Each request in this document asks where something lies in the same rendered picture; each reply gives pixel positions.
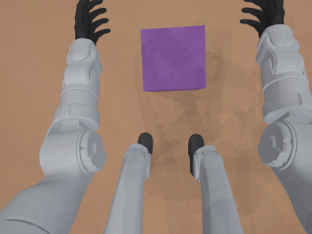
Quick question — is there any robot left upper arm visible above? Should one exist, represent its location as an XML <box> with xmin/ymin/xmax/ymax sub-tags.
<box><xmin>0</xmin><ymin>129</ymin><xmax>106</xmax><ymax>234</ymax></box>

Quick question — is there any right robot hand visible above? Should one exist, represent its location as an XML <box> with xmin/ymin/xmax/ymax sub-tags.
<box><xmin>240</xmin><ymin>0</ymin><xmax>285</xmax><ymax>39</ymax></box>

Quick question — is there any robot right forearm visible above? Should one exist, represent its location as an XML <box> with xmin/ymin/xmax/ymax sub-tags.
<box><xmin>255</xmin><ymin>24</ymin><xmax>312</xmax><ymax>125</ymax></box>

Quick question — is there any robot right shin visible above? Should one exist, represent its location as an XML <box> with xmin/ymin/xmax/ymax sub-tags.
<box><xmin>193</xmin><ymin>145</ymin><xmax>224</xmax><ymax>167</ymax></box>

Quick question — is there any left robot hand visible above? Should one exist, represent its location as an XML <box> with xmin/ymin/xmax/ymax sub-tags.
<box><xmin>74</xmin><ymin>0</ymin><xmax>111</xmax><ymax>45</ymax></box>

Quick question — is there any carton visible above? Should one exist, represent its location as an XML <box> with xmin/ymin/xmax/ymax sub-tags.
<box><xmin>140</xmin><ymin>25</ymin><xmax>206</xmax><ymax>92</ymax></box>

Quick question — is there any right robot foot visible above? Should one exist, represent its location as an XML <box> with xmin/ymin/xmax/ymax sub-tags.
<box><xmin>188</xmin><ymin>134</ymin><xmax>205</xmax><ymax>176</ymax></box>

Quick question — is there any robot right upper arm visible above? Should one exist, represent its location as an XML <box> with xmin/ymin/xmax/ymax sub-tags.
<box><xmin>257</xmin><ymin>120</ymin><xmax>312</xmax><ymax>234</ymax></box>

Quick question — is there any robot left forearm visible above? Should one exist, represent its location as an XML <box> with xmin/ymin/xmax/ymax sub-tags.
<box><xmin>39</xmin><ymin>38</ymin><xmax>102</xmax><ymax>169</ymax></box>

